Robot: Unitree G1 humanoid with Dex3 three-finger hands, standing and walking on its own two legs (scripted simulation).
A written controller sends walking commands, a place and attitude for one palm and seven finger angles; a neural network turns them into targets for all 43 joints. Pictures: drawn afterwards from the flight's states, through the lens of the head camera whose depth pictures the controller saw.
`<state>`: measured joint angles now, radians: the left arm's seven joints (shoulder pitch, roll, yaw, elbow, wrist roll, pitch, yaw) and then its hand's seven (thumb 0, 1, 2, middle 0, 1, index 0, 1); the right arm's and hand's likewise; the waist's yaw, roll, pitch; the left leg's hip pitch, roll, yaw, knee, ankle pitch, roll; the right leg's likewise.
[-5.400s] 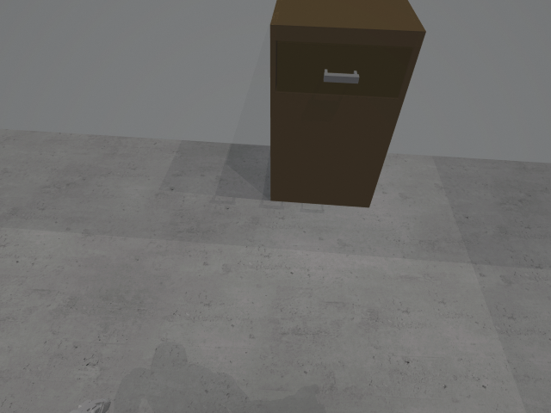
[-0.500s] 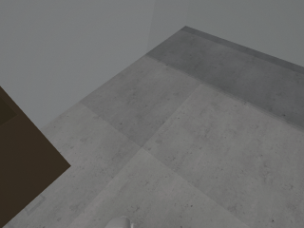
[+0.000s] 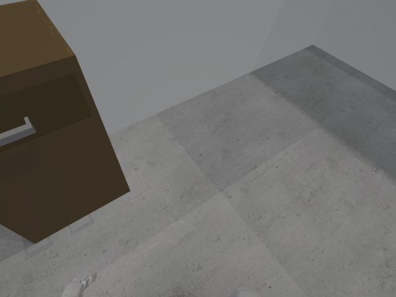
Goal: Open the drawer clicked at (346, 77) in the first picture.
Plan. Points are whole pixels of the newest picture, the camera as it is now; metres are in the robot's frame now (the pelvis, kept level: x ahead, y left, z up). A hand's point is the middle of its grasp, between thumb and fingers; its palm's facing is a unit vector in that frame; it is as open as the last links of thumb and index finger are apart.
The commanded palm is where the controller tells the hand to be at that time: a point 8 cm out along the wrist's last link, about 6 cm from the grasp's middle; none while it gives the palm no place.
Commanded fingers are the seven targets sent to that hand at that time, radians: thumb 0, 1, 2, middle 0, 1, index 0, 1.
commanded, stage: turn to face it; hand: left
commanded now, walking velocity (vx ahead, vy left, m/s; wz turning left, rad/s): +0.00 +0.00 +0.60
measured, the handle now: (9, 131) +0.53 +0.56 -0.07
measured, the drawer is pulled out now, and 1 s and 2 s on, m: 0.00 0.00 0.00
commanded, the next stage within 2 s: take the last steps up to it in 0.94 s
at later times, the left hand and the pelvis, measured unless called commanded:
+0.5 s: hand out of the picture -0.02 +0.18 -0.16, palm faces +0.33 -0.91 -0.27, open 7.4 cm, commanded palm none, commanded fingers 0.00 0.90 0.90 -0.20 -0.30 -0.20 -0.30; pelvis -0.01 -0.03 +0.00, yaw +20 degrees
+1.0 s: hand out of the picture -0.06 +0.22 -0.16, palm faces +0.50 -0.83 -0.24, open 7.4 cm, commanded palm none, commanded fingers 0.00 0.90 0.90 -0.20 -0.30 -0.20 -0.30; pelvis -0.02 +0.01 +0.00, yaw +29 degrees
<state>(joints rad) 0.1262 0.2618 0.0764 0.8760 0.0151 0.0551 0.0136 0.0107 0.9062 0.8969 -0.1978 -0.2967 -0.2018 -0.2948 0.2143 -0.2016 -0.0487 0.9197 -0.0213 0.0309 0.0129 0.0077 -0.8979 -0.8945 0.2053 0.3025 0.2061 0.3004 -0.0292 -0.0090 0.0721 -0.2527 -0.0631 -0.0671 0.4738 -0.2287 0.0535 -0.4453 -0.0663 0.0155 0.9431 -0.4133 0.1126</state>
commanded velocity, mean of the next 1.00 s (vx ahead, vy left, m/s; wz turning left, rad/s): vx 0.00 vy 0.00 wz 0.43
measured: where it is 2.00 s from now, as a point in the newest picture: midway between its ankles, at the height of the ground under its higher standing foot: outside the picture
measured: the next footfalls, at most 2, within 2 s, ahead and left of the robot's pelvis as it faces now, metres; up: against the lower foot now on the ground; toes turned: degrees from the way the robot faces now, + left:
right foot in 0.14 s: +0.05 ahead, -0.15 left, +0.00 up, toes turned +5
left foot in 0.58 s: -0.02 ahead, +0.11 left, +0.00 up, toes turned +29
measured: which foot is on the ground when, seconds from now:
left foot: down 0.00-0.14, up 0.16-0.56, down 0.58-1.00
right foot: up 0.00-0.12, down 0.14-0.58, up 0.60-1.00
